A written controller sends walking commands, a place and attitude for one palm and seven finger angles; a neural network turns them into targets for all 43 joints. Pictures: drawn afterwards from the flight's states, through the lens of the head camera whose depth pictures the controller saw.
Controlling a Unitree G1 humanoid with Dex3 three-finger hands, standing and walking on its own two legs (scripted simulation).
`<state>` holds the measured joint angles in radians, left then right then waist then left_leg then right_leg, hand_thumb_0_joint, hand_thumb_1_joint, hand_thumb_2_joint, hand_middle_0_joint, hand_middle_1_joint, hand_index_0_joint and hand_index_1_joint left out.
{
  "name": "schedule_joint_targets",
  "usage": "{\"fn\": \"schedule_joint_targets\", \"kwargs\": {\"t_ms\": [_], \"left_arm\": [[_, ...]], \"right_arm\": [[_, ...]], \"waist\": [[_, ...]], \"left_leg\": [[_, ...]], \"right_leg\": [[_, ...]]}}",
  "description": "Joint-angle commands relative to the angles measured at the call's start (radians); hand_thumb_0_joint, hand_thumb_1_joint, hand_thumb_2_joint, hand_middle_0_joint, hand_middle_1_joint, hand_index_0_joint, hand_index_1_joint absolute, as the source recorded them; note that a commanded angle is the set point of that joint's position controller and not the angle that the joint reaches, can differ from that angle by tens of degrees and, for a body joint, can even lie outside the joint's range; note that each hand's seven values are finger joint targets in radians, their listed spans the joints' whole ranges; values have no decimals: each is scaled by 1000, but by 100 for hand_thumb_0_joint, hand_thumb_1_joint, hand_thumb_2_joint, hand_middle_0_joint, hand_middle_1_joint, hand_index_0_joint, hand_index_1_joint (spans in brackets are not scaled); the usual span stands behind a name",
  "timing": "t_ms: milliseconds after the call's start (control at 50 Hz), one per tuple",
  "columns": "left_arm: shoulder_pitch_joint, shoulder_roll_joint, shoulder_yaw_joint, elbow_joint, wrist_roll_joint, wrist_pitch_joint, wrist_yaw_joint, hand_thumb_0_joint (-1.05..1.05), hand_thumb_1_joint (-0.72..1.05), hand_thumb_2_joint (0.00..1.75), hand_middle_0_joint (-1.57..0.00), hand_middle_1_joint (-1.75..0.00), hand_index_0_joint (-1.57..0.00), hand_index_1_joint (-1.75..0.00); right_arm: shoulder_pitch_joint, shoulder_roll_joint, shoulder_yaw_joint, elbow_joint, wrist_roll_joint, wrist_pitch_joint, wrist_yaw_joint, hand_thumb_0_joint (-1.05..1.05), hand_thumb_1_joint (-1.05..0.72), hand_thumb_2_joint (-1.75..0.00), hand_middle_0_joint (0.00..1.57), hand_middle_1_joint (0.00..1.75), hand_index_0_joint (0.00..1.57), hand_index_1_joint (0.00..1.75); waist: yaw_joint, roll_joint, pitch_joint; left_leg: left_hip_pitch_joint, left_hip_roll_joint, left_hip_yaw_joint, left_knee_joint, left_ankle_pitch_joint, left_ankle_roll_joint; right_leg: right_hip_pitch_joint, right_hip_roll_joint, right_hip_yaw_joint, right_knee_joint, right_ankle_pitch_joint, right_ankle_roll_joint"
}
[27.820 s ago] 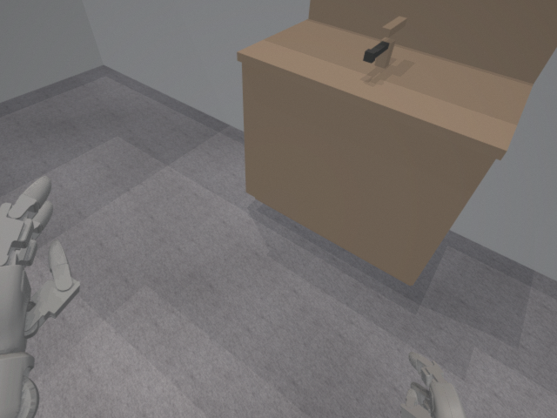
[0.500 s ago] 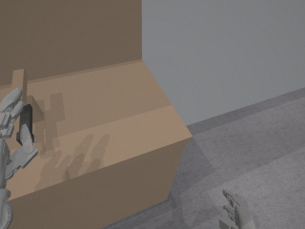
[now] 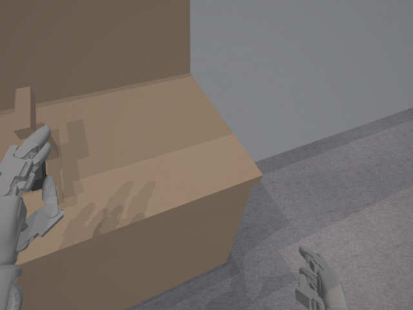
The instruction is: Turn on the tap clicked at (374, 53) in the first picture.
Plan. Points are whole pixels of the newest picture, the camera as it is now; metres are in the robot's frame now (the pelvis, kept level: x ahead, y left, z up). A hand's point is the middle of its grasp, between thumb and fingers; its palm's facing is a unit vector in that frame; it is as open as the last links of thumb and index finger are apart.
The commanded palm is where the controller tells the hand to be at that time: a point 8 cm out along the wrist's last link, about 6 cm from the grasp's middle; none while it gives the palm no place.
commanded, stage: come to a stop and stand still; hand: left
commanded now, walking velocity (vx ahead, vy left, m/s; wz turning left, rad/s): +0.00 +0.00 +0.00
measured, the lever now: (37, 179) +0.32 +0.34 +0.07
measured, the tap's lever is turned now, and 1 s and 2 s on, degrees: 0 0 0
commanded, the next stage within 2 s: look again from close up in 0.46 s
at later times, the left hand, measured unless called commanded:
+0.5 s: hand (4, 230) +0.19 +0.27 +0.16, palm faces +0.40 -0.84 -0.37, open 7.4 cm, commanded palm +0.13 +0.30 +0.18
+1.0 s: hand (26, 212) +0.21 +0.26 +0.16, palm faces +0.42 -0.83 -0.36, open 7.4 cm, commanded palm +0.15 +0.29 +0.18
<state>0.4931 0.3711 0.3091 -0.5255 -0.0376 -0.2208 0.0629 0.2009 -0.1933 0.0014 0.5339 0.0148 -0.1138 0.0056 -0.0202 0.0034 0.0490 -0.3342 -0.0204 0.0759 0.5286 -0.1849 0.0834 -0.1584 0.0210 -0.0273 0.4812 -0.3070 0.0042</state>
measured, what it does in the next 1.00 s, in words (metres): stands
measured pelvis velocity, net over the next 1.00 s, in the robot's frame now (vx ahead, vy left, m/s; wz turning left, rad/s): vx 0.00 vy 0.00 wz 0.03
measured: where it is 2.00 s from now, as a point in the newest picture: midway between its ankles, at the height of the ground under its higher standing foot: outside the picture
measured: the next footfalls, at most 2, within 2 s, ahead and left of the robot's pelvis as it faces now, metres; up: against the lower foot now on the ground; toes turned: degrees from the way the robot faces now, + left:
none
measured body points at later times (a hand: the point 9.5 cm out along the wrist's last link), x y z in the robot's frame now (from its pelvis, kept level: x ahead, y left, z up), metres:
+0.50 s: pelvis -0.03 +0.01 +0.00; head -0.02 +0.04 +0.45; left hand +0.16 +0.31 +0.18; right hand +0.16 -0.20 -0.06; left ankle +0.06 +0.06 -0.73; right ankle -0.03 -0.12 -0.73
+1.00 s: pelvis +0.00 +0.00 +0.01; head +0.01 +0.02 +0.46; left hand +0.18 +0.30 +0.18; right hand +0.19 -0.21 -0.06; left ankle +0.06 +0.06 -0.73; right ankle -0.03 -0.12 -0.73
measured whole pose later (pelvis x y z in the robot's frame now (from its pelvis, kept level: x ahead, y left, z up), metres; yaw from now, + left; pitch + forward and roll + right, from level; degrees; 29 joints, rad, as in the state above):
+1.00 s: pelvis +0.00 +0.00 +0.01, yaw +2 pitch -1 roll -2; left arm 0.40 0.35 0.33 -0.44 -0.02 -0.18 0.11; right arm 0.21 -0.19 0.03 0.59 0.00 -0.13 -0.03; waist 0.03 -0.01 0.03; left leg -0.28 -0.05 0.05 0.41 -0.12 0.09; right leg -0.10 0.03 0.00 0.37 -0.25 0.00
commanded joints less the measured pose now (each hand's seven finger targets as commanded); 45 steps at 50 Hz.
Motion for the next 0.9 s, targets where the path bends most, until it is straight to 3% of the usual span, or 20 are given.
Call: {"fn": "schedule_joint_targets", "kwargs": {"t_ms": [0,60,120,200,240,260,300,360,420,460,500,640,660,680,760,820,860,880], "left_arm": [[-127,222,251,-125,-37,-55,59,0,90,90,-20,-30,-20,-30],[-231,188,186,-130,-17,-58,51,0,90,90,-20,-30,-20,-30],[-260,124,99,-122,7,-54,50,0,90,90,-20,-30,-20,-30],[-259,102,59,-135,28,-36,58,0,90,90,-20,-30,-20,-30],[-232,132,95,-122,30,-31,63,0,90,90,-20,-30,-20,-30],[-215,175,144,-120,31,-28,67,0,90,90,-20,-30,-20,-30],[-198,157,143,-122,20,-30,63,0,90,90,-20,-30,-20,-30],[-182,188,187,-136,10,-35,60,0,90,90,-20,-30,-20,-30],[-191,149,149,-130,5,-38,52,0,90,90,-20,-30,-20,-30],[-209,135,126,-129,11,-35,48,0,90,90,-20,-30,-20,-30],[-220,122,106,-137,18,-27,51,0,90,90,-20,-30,-20,-30],[-176,151,134,-145,21,-25,57,0,90,90,-20,-30,-20,-30],[-166,171,158,-149,21,-24,57,0,90,90,-20,-30,-20,-30],[-169,138,129,-143,17,-25,55,0,90,90,-20,-30,-20,-30],[-188,154,142,-146,16,-25,56,0,90,90,-20,-30,-20,-30],[-196,132,116,-129,16,-24,56,0,90,90,-20,-30,-20,-30],[-202,154,134,-140,19,-22,60,0,90,90,-20,-30,-20,-30],[-186,131,113,-122,16,-21,59,0,90,90,-20,-30,-20,-30]], "right_arm": [[-86,-124,-42,-152,7,-27,-52,0,-90,-90,20,30,20,30],[-93,-130,-33,-137,3,-44,-58,0,-90,-90,20,30,20,30],[-83,-139,-34,-129,0,-69,-52,0,-90,-90,20,30,20,30],[-88,-143,-38,-126,-3,-77,-44,0,-90,-90,20,30,20,30],[-90,-139,-39,-125,-9,-73,-43,0,-90,-90,20,30,20,30],[-96,-137,-38,-121,-8,-66,-43,0,-90,-90,20,30,20,30],[-95,-126,-36,-129,-14,-59,-46,0,-90,-90,20,30,20,30],[-100,-122,-32,-122,-14,-56,-48,0,-90,-90,20,30,20,30],[-92,-129,-33,-123,-11,-63,-49,0,-90,-90,20,30,20,30],[-105,-133,-30,-122,-7,-69,-49,0,-90,-90,20,30,20,30],[-91,-136,-31,-126,-8,-72,-50,0,-90,-90,20,30,20,30],[-86,-129,-36,-123,-12,-71,-44,0,-90,-90,20,30,20,30],[-94,-128,-33,-119,-10,-69,-42,0,-90,-90,20,30,20,30],[-89,-130,-34,-117,-12,-68,-44,0,-90,-90,20,30,20,30],[-98,-128,-31,-114,-4,-68,-48,0,-90,-90,20,30,20,30],[-84,-132,-34,-112,-6,-70,-49,0,-90,-90,20,30,20,30],[-95,-127,-30,-112,-2,-70,-51,0,-90,-90,20,30,20,30],[-89,-129,-29,-112,-6,-68,-51,0,-90,-90,20,30,20,30]], "waist": [[24,12,-133],[27,134,-96],[33,148,-108],[40,132,-109],[46,89,-100],[50,67,-108],[43,24,-95],[40,23,-118],[36,58,-139],[38,126,-117],[41,174,-109],[49,56,-133],[49,56,-140],[42,50,-135],[42,85,-135],[42,101,-133],[45,88,-142],[43,62,-140]], "left_leg": [[156,95,-158,-99,31,-52],[139,136,-203,-206,-155,-42],[76,150,-232,-301,-355,-34],[39,137,-230,-333,-413,-53],[29,121,-210,-317,-407,-63],[44,114,-200,-302,-390,-68],[83,88,-175,-239,-306,-70],[158,83,-166,-202,-200,-79],[181,102,-186,-228,-197,-66],[173,128,-222,-308,-325,-73],[80,156,-271,-393,-435,-76],[122,114,-207,-305,-288,-88],[145,112,-197,-292,-263,-92],[153,109,-201,-288,-259,-90],[182,123,-214,-301,-235,-88],[154,136,-234,-328,-279,-82],[168,135,-227,-312,-238,-80],[169,133,-220,-291,-211,-65]], "right_leg": [[-100,-99,109,-142,71,-53],[-100,-59,71,-128,-29,-36],[-24,-32,49,-93,-45,-30],[10,-19,36,-91,-58,-36],[8,-21,39,-121,-78,-42],[-2,-23,41,-141,-82,-41],[-49,-48,75,-194,-94,-54],[-90,-57,79,-210,-62,-57],[-74,-41,74,-180,-26,-44],[-92,-14,48,-140,-73,-34],[-11,11,26,-68,-51,-30],[9,-21,50,-158,-13,-44],[-9,-25,51,-167,-16,-44],[-24,-26,56,-162,-22,-46],[-44,-22,52,-144,3,-39],[-18,-16,48,-124,7,-36],[-16,-22,48,-135,26,-35],[-14,-30,60,-150,45,-36]]}}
